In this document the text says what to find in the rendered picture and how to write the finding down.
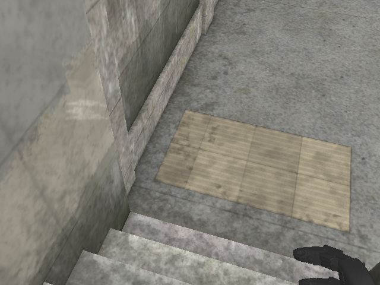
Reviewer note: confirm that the right robot hand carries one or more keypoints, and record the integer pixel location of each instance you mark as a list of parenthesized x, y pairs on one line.
[(351, 271)]

